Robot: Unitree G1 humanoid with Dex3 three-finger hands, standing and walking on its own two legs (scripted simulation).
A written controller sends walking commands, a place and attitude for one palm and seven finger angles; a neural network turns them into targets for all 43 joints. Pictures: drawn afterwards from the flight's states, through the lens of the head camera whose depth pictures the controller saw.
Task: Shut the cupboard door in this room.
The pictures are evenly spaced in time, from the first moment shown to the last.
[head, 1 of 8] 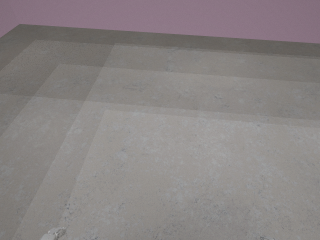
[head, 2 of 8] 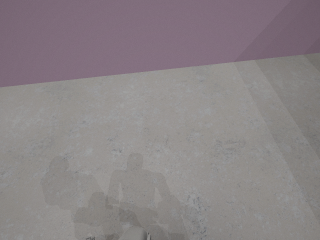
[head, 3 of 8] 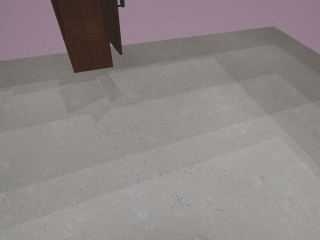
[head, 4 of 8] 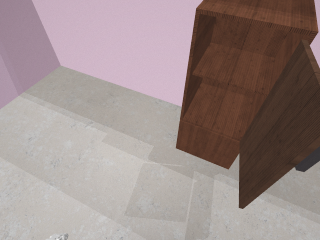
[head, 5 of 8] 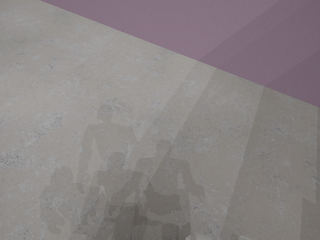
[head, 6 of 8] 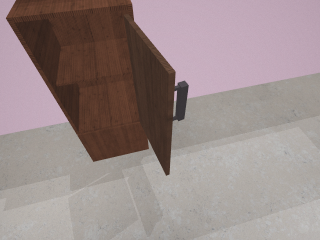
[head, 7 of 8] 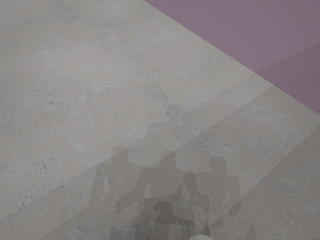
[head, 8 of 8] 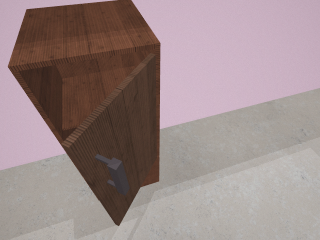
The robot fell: no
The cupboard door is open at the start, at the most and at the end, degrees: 100 101 46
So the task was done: no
